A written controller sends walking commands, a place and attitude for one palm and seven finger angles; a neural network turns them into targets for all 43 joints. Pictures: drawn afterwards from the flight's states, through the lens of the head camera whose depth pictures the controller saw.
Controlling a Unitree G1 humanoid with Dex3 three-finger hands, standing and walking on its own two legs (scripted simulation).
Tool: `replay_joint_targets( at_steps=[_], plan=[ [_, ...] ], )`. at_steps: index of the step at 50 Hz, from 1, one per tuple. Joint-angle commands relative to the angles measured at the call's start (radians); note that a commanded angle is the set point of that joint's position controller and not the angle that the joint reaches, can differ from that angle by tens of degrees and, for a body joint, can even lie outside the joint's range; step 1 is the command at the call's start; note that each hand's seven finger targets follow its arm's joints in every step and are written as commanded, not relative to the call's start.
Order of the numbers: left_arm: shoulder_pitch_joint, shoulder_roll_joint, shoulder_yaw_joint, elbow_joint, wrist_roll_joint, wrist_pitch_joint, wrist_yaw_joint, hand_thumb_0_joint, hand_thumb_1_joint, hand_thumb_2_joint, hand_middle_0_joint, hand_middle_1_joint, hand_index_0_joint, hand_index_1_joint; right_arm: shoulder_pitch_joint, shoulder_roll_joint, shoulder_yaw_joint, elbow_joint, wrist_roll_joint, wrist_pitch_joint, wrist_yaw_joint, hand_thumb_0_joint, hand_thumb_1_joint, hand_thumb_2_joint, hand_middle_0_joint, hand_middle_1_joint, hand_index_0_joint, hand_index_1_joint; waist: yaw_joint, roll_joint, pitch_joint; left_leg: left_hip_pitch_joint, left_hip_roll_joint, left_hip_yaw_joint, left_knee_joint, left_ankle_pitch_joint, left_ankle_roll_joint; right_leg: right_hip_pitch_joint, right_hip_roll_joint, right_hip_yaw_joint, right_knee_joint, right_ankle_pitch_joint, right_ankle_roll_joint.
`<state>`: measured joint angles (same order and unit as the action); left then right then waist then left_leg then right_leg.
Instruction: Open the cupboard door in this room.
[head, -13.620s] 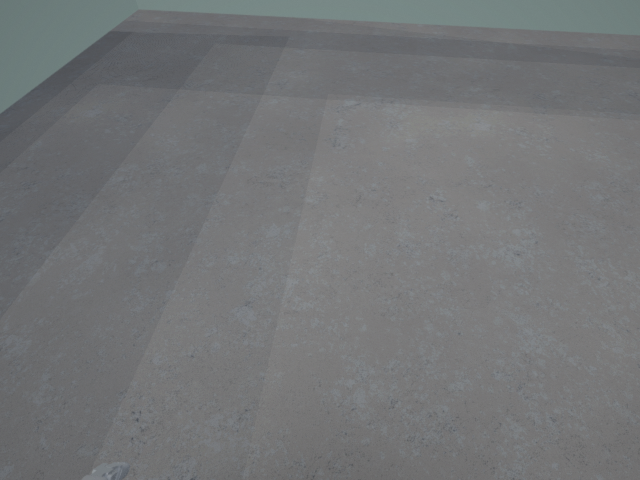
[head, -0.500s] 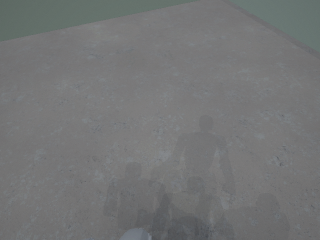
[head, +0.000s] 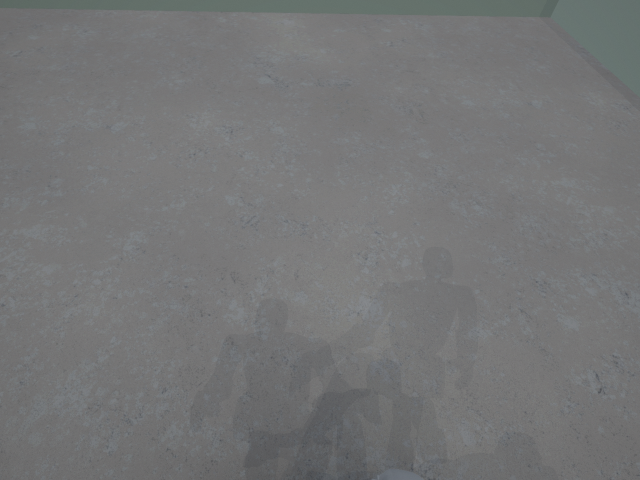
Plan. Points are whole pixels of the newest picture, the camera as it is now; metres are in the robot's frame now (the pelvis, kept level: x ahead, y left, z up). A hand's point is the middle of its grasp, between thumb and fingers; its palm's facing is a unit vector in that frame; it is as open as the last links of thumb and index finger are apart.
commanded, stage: turn or walk to find it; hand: left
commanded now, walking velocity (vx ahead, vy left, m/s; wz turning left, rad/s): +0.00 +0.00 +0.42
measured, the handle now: out of the picture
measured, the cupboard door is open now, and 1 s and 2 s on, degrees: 0 0 0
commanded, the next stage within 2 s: none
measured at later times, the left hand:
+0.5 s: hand out of the picture +0.00 +0.16 -0.16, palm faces +0.24 -0.94 -0.25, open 7.3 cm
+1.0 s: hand out of the picture -0.05 +0.21 -0.16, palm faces +0.44 -0.86 -0.26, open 7.3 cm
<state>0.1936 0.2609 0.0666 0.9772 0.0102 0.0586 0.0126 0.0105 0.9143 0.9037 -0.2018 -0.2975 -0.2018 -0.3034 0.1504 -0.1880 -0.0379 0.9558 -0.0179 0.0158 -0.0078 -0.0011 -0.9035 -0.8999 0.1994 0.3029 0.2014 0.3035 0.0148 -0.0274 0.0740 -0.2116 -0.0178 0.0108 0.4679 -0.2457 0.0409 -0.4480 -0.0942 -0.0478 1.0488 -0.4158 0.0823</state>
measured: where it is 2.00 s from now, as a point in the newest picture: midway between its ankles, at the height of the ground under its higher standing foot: outside the picture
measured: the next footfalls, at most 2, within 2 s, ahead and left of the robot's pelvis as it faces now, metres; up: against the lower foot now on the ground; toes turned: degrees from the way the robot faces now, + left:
right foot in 0.22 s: +0.04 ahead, -0.14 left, +0.00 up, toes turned +1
left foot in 0.66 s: -0.05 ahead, +0.11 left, +0.00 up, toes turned +22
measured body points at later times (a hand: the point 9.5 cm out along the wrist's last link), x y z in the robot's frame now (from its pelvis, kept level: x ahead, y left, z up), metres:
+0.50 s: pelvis -0.02 -0.04 +0.00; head +0.01 -0.06 +0.45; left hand -0.01 +0.21 -0.14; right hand +0.07 -0.29 -0.16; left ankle -0.08 +0.11 -0.67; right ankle +0.00 -0.14 -0.74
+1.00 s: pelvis -0.05 -0.02 +0.00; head -0.02 -0.01 +0.45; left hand -0.08 +0.25 -0.14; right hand +0.12 -0.21 -0.15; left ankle -0.09 +0.09 -0.74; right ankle +0.00 -0.15 -0.70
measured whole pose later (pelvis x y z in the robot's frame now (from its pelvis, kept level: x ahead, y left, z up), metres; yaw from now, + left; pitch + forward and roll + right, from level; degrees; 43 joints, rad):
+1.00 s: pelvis -0.05 -0.02 +0.00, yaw +25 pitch +0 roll +0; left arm 0.15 0.23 0.06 0.94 0.01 0.05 0.01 0.01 0.91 0.90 -0.20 -0.30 -0.20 -0.30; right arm 0.17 -0.19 -0.05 0.95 -0.02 0.03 0.00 0.00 -0.90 -0.90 0.20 0.30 0.20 0.30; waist -0.01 0.00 0.07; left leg -0.24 -0.03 -0.05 0.47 -0.23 0.02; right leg -0.38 -0.06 -0.04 0.85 -0.45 0.08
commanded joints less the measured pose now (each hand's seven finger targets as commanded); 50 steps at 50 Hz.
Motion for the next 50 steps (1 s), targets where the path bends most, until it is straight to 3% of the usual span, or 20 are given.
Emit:
replay_joint_targets(
  at_steps=[1, 7, 9, 10, 11, 12, 13, 15, 17, 26, 28, 30, 31, 32, 33, 35, 37, 39, 45, 50],
  plan=[
    [-0.041, 0.045, 0.002, -0.098, 0.003, -0.025, 0.002, 0.0, 0.9, 0.9, -0.2, -0.3, -0.2, -0.3, 0.063, -0.215, -0.06, -0.045, -0.004, -0.007, -0.008, 0.0, -0.9, -0.9, 0.2, 0.3, 0.2, 0.3, -0.044, 0.147, -0.09, 0.128, 0.267, -0.256, -0.127, 0.432, 0.137, -0.058, 0.005, 0.021, -0.104, -0.025, 0.008],
    [0.014, 0.039, 0.001, -0.101, -0.004, -0.038, 0.007, 0.0, 0.9, 0.9, -0.2, -0.3, -0.2, -0.3, 0.029, -0.215, -0.068, -0.062, -0.009, 0.005, -0.002, 0.0, -0.9, -0.9, 0.2, 0.3, 0.2, 0.3, -0.016, 0.178, -0.104, 0.007, 0.224, -0.319, -0.075, 0.402, 0.116, 0.153, 0.058, -0.006, -0.405, 0.039, -0.015],
    [0.083, 0.066, 0.007, -0.086, 0.0, -0.052, 0.01, 0.0, 0.9, 0.9, -0.2, -0.3, -0.2, -0.3, 0.019, -0.193, -0.069, -0.068, 0.001, 0.006, 0.002, 0.0, -0.9, -0.9, 0.2, 0.3, 0.2, 0.3, 0.018, 0.115, -0.122, -0.099, 0.162, -0.286, 0.006, 0.278, 0.056, 0.331, 0.037, -0.005, -0.635, 0.219, -0.022],
    [0.111, 0.121, 0.017, -0.086, 0.011, -0.064, 0.017, 0.0, 0.9, 0.9, -0.2, -0.3, -0.2, -0.3, 0.038, -0.144, -0.062, -0.076, 0.01, 0.004, 0.007, 0.0, -0.9, -0.9, 0.2, 0.3, 0.2, 0.3, 0.027, -0.044, -0.149, -0.226, 0.08, -0.204, 0.139, 0.088, -0.001, 0.453, -0.114, 0.137, -0.732, 0.236, -0.063],
    [0.104, 0.194, 0.03, -0.095, 0.021, -0.068, 0.021, 0.0, 0.9, 0.9, -0.2, -0.3, -0.2, -0.3, 0.036, -0.093, -0.051, -0.105, 0.01, 0.003, 0.011, 0.0, -0.9, -0.9, 0.2, 0.3, 0.2, 0.3, 0.027, -0.268, -0.112, -0.372, -0.056, -0.062, 0.348, -0.28, -0.062, 0.463, -0.34, 0.353, -0.767, 0.341, -0.179],
    [0.09, 0.185, 0.037, -0.11, 0.008, -0.069, 0.022, 0.0, 0.9, 0.9, -0.2, -0.3, -0.2, -0.3, 0.028, -0.147, -0.065, -0.092, -0.004, 0.024, 0.006, 0.0, -0.9, -0.9, 0.2, 0.3, 0.2, 0.3, 0.037, -0.259, -0.094, -0.335, -0.013, -0.114, 0.533, -0.336, -0.059, 0.304, -0.39, 0.375, -0.811, 0.264, -0.237],
    [0.035, 0.161, 0.033, -0.122, 0.008, -0.065, 0.023, 0.0, 0.9, 0.9, -0.2, -0.3, -0.2, -0.3, 0.013, -0.152, -0.072, -0.083, -0.003, 0.033, 0.011, 0.0, -0.9, -0.9, 0.2, 0.3, 0.2, 0.3, 0.013, -0.188, -0.032, -0.331, -0.002, -0.121, 0.656, -0.286, -0.057, 0.214, -0.345, 0.34, -0.823, 0.186, -0.246],
    [-0.057, 0.108, 0.016, -0.143, 0.01, -0.063, 0.022, 0.0, 0.9, 0.9, -0.2, -0.3, -0.2, -0.3, 0.058, -0.133, -0.069, -0.048, -0.006, 0.041, 0.023, 0.0, -0.9, -0.9, 0.2, 0.3, 0.2, 0.3, -0.038, -0.083, 0.002, -0.321, 0.031, -0.089, 0.744, -0.172, -0.069, 0.179, -0.252, 0.158, -0.782, 0.214, -0.205],
    [-0.046, 0.091, 0.011, -0.141, 0.011, -0.071, 0.022, 0.0, 0.9, 0.9, -0.2, -0.3, -0.2, -0.3, 0.089, -0.121, -0.063, -0.033, -0.005, 0.042, 0.027, 0.0, -0.9, -0.9, 0.2, 0.3, 0.2, 0.3, -0.038, -0.126, -0.033, -0.317, 0.037, -0.058, 0.742, -0.128, -0.089, 0.223, -0.218, 0.076, -0.757, 0.3, -0.189],
    [0.091, 0.156, 0.031, -0.072, 0.022, -0.063, 0.017, 0.0, 0.9, 0.9, -0.2, -0.3, -0.2, -0.3, -0.02, -0.096, -0.035, -0.051, 0.008, 0.025, 0.022, 0.0, -0.9, -0.9, 0.2, 0.3, 0.2, 0.3, 0.039, -0.167, -0.095, -0.225, 0.044, 0.04, 0.358, -0.235, -0.101, 0.383, -0.264, 0.021, -0.668, 0.555, -0.226],
    [0.095, 0.165, 0.035, -0.062, 0.022, -0.059, 0.015, 0.0, 0.9, 0.9, -0.2, -0.3, -0.2, -0.3, -0.006, -0.095, -0.031, -0.047, 0.012, 0.017, 0.018, 0.0, -0.9, -0.9, 0.2, 0.3, 0.2, 0.3, 0.034, -0.185, -0.121, -0.17, 0.034, 0.065, 0.252, -0.214, -0.093, 0.387, -0.264, 0.009, -0.626, 0.604, -0.217],
    [0.064, 0.161, 0.038, -0.059, 0.014, -0.052, 0.015, 0.0, 0.9, 0.9, -0.2, -0.3, -0.2, -0.3, 0.054, -0.106, -0.032, -0.031, 0.009, 0.008, 0.016, 0.0, -0.9, -0.9, 0.2, 0.3, 0.2, 0.3, -0.007, -0.155, -0.13, -0.039, 0.037, 0.082, 0.055, -0.064, -0.083, 0.325, -0.251, -0.045, -0.544, 0.549, -0.163],
    [0.06, 0.14, 0.035, -0.064, 0.005, -0.045, 0.013, 0.0, 0.9, 0.9, -0.2, -0.3, -0.2, -0.3, 0.092, -0.138, -0.039, -0.024, 0.008, -0.003, 0.018, 0.0, -0.9, -0.9, 0.2, 0.3, 0.2, 0.3, -0.034, -0.06, -0.152, 0.092, 0.069, 0.04, -0.078, 0.069, -0.066, 0.23, -0.218, -0.085, -0.44, 0.457, -0.112],
    [0.079, 0.083, 0.026, -0.088, -0.003, -0.037, 0.007, 0.0, 0.9, 0.9, -0.2, -0.3, -0.2, -0.3, 0.109, -0.235, -0.061, -0.032, -0.002, -0.011, 0.015, 0.0, -0.9, -0.9, 0.2, 0.3, 0.2, 0.3, -0.041, 0.217, -0.158, 0.219, 0.282, -0.246, -0.135, 0.265, 0.02, -0.004, -0.094, -0.142, -0.259, 0.12, -0.036],
    [0.019, 0.043, 0.003, -0.123, 0.004, -0.032, 0.005, 0.0, 0.9, 0.9, -0.2, -0.3, -0.2, -0.3, 0.153, -0.3, -0.074, -0.027, -0.001, -0.002, 0.011, 0.0, -0.9, -0.9, 0.2, 0.3, 0.2, 0.3, -0.074, 0.326, -0.129, 0.182, 0.428, -0.374, -0.158, 0.478, 0.128, -0.102, -0.032, -0.102, -0.108, -0.226, -0.012],
    [-0.071, 0.055, 0.011, -0.117, 0.007, -0.018, 0.01, 0.0, 0.9, 0.9, -0.2, -0.3, -0.2, -0.3, 0.126, -0.259, -0.068, -0.014, -0.006, -0.003, -0.009, 0.0, -0.9, -0.9, 0.2, 0.3, 0.2, 0.3, -0.077, 0.294, -0.074, 0.075, 0.369, -0.341, -0.161, 0.372, 0.145, -0.117, -0.033, 0.008, 0.039, -0.157, -0.016],
    [-0.033, 0.059, 0.014, -0.083, 0.005, -0.023, -0.002, 0.0, 0.9, 0.9, -0.2, -0.3, -0.2, -0.3, 0.036, -0.216, -0.048, -0.037, -0.006, -0.008, -0.013, 0.0, -0.9, -0.9, 0.2, 0.3, 0.2, 0.3, -0.027, 0.202, -0.045, 0.051, 0.289, -0.242, -0.146, 0.399, 0.117, -0.098, -0.028, 0.015, 0.063, -0.041, -0.011],
    [-0.001, 0.058, 0.012, -0.064, 0.005, -0.026, -0.006, 0.0, 0.9, 0.9, -0.2, -0.3, -0.2, -0.3, 0.028, -0.21, -0.046, -0.044, -0.001, -0.014, -0.013, 0.0, -0.9, -0.9, 0.2, 0.3, 0.2, 0.3, -0.018, 0.17, -0.075, 0.083, 0.257, -0.199, -0.138, 0.441, 0.107, -0.079, -0.017, 0.011, 0.047, -0.001, -0.003],
    [-0.054, 0.047, 0.004, -0.1, 0.002, -0.026, 0.001, 0.0, 0.9, 0.9, -0.2, -0.3, -0.2, -0.3, 0.075, -0.215, -0.059, -0.044, -0.005, -0.006, -0.008, 0.0, -0.9, -0.9, 0.2, 0.3, 0.2, 0.3, -0.05, 0.161, -0.087, 0.112, 0.258, -0.274, -0.131, 0.408, 0.134, -0.05, 0.012, 0.021, -0.103, -0.034, 0.004],
    [-0.01, 0.039, 0.0, -0.106, -0.004, -0.037, 0.005, 0.0, 0.9, 0.9, -0.2, -0.3, -0.2, -0.3, 0.042, -0.22, -0.068, -0.062, -0.009, 0.005, -0.003, 0.0, -0.9, -0.9, 0.2, 0.3, 0.2, 0.3, -0.03, 0.202, -0.111, 0.035, 0.23, -0.326, -0.08, 0.421, 0.122, 0.115, 0.056, -0.002, -0.36, -0.007, -0.013]
  ],
)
